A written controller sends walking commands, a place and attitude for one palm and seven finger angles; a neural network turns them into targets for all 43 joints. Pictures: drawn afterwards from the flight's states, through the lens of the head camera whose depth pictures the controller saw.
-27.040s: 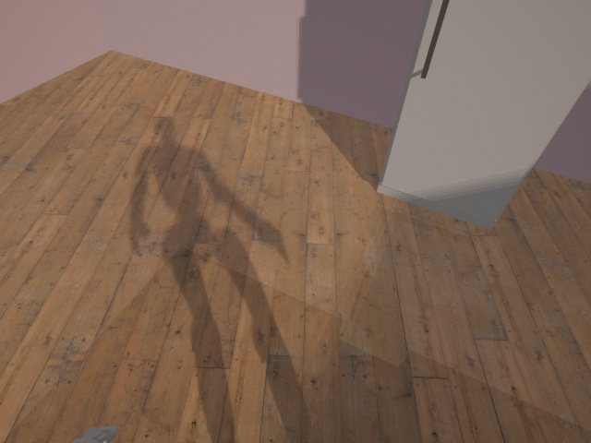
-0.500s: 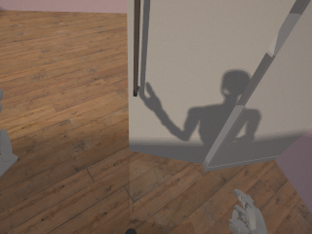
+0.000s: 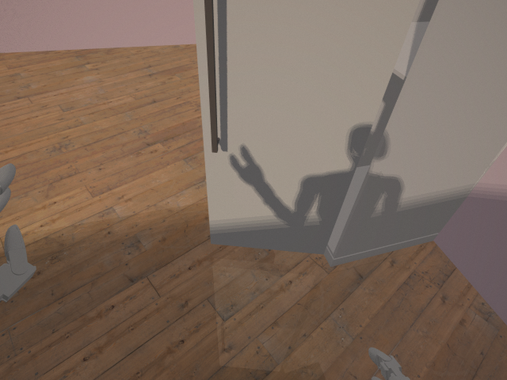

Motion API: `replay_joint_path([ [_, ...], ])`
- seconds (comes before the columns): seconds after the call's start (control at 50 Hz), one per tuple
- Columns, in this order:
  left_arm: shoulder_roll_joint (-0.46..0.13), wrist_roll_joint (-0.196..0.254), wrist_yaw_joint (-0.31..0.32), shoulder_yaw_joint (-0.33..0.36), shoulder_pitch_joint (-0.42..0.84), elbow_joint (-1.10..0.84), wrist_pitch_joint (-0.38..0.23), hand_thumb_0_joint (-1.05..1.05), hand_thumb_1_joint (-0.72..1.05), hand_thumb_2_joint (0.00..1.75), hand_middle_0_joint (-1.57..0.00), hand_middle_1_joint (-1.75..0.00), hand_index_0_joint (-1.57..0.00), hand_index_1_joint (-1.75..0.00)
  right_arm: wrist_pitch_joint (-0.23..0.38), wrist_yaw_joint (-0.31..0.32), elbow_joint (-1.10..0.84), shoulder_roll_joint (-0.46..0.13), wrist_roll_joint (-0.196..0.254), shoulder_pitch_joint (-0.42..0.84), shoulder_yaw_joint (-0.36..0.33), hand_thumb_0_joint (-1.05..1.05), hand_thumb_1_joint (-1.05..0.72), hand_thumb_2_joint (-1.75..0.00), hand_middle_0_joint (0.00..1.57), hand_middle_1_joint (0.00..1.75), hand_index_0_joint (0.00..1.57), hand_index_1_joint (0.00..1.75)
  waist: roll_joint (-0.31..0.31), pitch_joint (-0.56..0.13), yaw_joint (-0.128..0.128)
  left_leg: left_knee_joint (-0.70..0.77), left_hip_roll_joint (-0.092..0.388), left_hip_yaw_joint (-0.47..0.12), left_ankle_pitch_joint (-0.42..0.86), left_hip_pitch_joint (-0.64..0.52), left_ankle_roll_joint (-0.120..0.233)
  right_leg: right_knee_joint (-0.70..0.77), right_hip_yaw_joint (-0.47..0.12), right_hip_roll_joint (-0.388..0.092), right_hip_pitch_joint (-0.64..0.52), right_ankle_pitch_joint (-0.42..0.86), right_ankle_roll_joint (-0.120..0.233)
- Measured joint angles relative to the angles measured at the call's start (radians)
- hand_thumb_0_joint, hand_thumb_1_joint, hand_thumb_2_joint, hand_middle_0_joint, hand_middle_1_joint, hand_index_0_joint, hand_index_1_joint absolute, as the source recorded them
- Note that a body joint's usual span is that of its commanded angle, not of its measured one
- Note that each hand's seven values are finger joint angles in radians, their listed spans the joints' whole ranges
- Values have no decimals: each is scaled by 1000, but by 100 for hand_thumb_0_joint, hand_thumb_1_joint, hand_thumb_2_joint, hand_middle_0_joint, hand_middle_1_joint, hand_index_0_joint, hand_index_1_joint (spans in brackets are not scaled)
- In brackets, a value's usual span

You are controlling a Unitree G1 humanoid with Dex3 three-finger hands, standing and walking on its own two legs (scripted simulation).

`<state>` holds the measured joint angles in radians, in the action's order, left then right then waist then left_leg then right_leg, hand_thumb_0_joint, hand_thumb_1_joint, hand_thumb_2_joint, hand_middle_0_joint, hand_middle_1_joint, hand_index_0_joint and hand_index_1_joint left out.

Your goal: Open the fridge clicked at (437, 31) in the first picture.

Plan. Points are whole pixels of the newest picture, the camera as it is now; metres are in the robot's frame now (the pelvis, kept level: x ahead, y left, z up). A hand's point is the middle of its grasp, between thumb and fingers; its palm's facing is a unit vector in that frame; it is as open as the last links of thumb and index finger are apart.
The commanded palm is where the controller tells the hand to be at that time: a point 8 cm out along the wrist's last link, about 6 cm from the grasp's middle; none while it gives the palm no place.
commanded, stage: stop stepping back and stand still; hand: left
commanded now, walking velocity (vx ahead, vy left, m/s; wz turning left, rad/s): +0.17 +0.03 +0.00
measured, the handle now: (213, 69) +0.81 +0.15 +0.14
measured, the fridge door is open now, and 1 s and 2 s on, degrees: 69 69 69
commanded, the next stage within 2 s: let the arm hang, fingers relaxed in 1.24 s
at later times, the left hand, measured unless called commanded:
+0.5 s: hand (7, 255) +0.21 +0.30 +0.16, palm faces +0.45 -0.76 -0.46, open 7.4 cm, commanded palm +0.15 +0.34 +0.18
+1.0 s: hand out of the picture +0.21 +0.33 +0.15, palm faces +0.46 -0.78 -0.42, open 7.4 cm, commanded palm +0.15 +0.36 +0.18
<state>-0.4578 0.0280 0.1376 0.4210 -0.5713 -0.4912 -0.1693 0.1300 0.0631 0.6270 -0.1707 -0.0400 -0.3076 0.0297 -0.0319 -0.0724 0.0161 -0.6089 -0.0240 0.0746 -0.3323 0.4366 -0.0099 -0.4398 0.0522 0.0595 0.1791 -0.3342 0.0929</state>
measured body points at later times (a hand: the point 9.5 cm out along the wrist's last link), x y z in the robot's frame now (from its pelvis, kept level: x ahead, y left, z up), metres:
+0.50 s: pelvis +0.02 +0.03 -0.01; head +0.02 +0.04 +0.44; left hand +0.18 +0.34 +0.19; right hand +0.18 -0.18 -0.09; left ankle +0.04 +0.16 -0.74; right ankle -0.01 -0.07 -0.74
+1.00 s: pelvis +0.02 +0.06 +0.00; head +0.01 +0.07 +0.45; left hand +0.18 +0.37 +0.18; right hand +0.19 -0.18 -0.07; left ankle +0.04 +0.16 -0.74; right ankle -0.01 -0.07 -0.74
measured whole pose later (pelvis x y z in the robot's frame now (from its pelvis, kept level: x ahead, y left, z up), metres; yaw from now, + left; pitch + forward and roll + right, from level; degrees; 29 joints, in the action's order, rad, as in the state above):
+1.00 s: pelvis +0.02 +0.06 +0.00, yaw +2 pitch +1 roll -1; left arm -0.40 0.04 0.16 0.40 -0.53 -0.43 -0.19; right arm 0.12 0.09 0.61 -0.21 0.00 -0.23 0.01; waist -0.01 -0.04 0.01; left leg -0.50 0.04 0.09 -0.22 0.31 0.02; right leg -0.44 0.04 -0.01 0.18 -0.29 -0.01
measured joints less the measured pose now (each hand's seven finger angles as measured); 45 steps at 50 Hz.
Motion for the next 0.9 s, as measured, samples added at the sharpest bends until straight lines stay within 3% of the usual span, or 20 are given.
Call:
replay_joint_path([
  [0.02, 1, 1, 0, -2, 8, 2, -5, 2, 89, 90, -21, -30, -21, -31, -7, -1, 14, -10, 3, 7, -5, 2, -90, -90, 20, 30, 20, 30, -1, 7, -11, -120, 1, -8, -17, 37, -4, -14, 0, -5, 8, 63, 7],
  [0.06, 21, -1, 5, -13, 28, 33, -21, 2, 89, 90, -21, -30, -21, -31, -18, -1, 44, -29, 10, 4, -16, 2, -90, -90, 20, 30, 20, 30, 5, 0, -22, -279, 14, -23, -24, 75, -7, -37, -1, -9, 5, 63, -5],
  [0.1, 49, -5, 12, -23, 52, 71, -23, 1, 89, 90, -21, -30, -21, -31, -24, 6, 63, -43, 18, -11, -26, 2, -90, -90, 20, 30, 20, 30, 3, -18, -27, -314, 37, -25, -19, 72, -3, -44, 1, -18, -3, 36, -21],
  [0.22, 105, -15, 32, -49, 119, 86, -17, 2, 89, 90, -21, -30, -21, -31, 0, 37, 65, -84, 20, -31, -42, 2, -90, -90, 20, 30, 20, 30, 3, -15, -16, -8, 98, -10, -1, -113, 22, -138, 26, -49, 10, -35, -53],
  [0.24, 102, -13, 33, -45, 123, 71, -20, 2, 89, 90, -21, -30, -21, -31, 5, 40, 61, -85, 20, -20, -46, 2, -90, -90, 20, 30, 20, 30, 3, -1, -10, 11, 96, -8, 74, -117, 15, -175, 28, -57, 23, -55, -62],
  [0.32, 52, -4, 27, 9, 100, 48, -37, 2, 89, 90, -21, -30, -21, -31, 17, 35, 39, -40, 20, 37, -41, 2, -90, -90, 20, 30, 20, 30, -23, 38, 2, -22, 80, 23, 58, -113, 4, -234, -19, -69, 59, -87, -90],
  [0.38, 27, -6, 18, 24, 92, 44, -40, 2, 89, 90, -21, -30, -21, -31, 31, 17, 16, -8, 23, 49, -20, 2, -90, -90, 20, 30, 20, 30, 0, 56, 11, -7, 90, 6, 61, -109, -1, -168, -7, -51, 40, -32, -78],
  [0.46, 31, 4, 13, 21, 48, 23, -45, 2, 89, 90, -21, -30, -21, -31, 34, -7, 3, 12, 30, 57, 3, 2, -90, -90, 20, 30, 20, 30, 26, 47, 0, 20, 104, 4, 74, -99, -6, -106, -6, -34, 36, -8, -67],
  [0.64, 69, 8, 10, -25, 48, 72, -16, 2, 89, 90, -21, -30, -21, -31, 2, 14, 12, -12, 34, 79, -2, 2, -90, -90, 20, 30, 20, 30, 32, 35, -19, 66, 86, 16, 85, -125, 6, -65, -15, -51, 14, 4, -83],
  [0.9, 63, 9, 17, -23, 45, 60, -22, 2, 89, 90, -21, -30, -21, -31, -11, 27, -16, -44, 39, 86, -27, 2, -90, -90, 20, 30, 20, 30, 19, 29, -10, 95, 75, 18, 105, -129, 23, -13, -15, -60, -2, 38, -99],
])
